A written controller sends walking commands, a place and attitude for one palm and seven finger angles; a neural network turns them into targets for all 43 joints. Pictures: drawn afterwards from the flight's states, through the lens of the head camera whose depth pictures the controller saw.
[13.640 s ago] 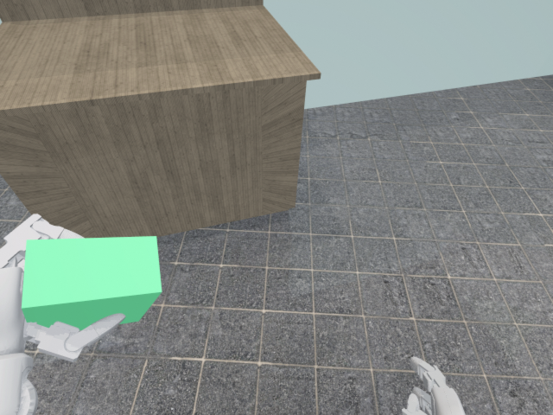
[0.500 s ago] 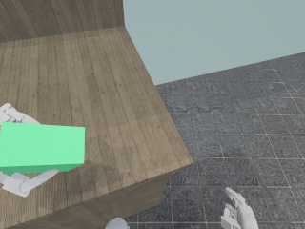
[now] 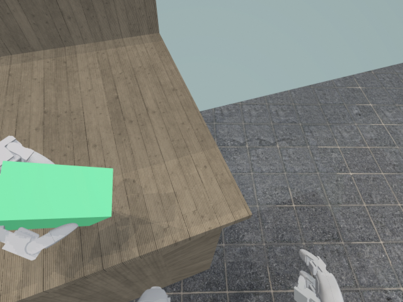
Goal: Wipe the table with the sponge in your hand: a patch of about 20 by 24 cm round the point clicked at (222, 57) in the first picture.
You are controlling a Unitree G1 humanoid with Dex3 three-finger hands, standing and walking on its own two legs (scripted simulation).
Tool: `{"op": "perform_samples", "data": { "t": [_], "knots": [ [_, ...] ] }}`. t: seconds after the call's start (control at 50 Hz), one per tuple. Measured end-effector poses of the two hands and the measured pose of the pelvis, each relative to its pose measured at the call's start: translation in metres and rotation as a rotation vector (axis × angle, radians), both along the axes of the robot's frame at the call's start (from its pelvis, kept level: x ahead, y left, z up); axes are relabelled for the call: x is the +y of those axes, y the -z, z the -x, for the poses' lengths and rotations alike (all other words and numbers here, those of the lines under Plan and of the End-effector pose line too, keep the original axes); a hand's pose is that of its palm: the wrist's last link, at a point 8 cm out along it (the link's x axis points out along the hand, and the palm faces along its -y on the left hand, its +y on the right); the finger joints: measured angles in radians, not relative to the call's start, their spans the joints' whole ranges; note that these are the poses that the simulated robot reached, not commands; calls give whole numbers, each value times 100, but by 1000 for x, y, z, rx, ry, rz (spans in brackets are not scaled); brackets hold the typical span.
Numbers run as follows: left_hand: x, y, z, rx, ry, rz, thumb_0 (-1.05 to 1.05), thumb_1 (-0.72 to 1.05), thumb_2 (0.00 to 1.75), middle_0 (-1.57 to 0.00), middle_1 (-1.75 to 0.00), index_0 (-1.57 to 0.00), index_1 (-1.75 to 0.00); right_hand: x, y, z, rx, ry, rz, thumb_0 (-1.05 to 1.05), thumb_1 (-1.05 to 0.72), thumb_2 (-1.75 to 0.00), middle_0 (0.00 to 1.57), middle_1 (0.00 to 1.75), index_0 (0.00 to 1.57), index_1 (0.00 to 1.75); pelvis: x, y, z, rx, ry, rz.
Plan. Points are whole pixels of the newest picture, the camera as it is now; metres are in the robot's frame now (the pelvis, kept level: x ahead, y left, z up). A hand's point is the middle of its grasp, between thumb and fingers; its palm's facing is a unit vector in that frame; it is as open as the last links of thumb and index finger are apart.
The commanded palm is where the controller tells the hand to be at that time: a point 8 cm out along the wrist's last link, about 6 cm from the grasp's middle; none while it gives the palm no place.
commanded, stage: shuffle to correct the standing spot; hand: left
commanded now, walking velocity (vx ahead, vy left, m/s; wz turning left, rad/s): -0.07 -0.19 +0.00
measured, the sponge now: (70, 200) +0.23 +0.20 +0.15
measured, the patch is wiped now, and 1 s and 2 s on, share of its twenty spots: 0.00 0.00 0.00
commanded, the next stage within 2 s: come to a stop and stand still in 1.66 s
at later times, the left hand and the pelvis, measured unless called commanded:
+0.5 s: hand (29, 198) +0.22 +0.24 +0.17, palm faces +0.30 -0.83 -0.47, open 10.4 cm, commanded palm +0.16 +0.28 +0.19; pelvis +0.00 +0.00 +0.00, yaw +0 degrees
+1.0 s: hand (34, 201) +0.22 +0.24 +0.17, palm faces +0.30 -0.83 -0.46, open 10.4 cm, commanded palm +0.16 +0.28 +0.19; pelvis +0.00 +0.00 +0.00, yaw +0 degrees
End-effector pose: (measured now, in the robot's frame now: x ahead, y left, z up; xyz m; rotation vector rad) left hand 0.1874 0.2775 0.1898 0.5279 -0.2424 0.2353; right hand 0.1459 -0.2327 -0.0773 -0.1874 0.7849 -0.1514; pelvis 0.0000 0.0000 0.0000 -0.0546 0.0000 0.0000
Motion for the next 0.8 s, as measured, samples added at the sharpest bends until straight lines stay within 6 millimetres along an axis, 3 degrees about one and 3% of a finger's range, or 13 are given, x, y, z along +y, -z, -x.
{"op": "perform_samples", "data": {
  "t": [0.26,0.46,0.8],
  "knots": [
    [1,-1,-2,4,-2,-3,-1,-51,102,-69,-136,-70,-135,-2,-2,-6,-13,6,2,1,-90,-90,20,30,20,30,0,0,-4,-1,-1,-1],
    [6,-2,0,3,-18,1,-1,-51,102,-69,-136,-70,-135,7,-6,-11,-29,-11,-6,1,-90,-90,20,30,20,30,3,-3,-1,-3,-1,6],
    [7,-3,11,2,-35,10,-1,-51,102,-69,-136,-70,-135,13,-5,-6,-34,-27,-22,1,-90,-90,20,30,20,30,3,-4,5,-4,-6,4]
  ]
}}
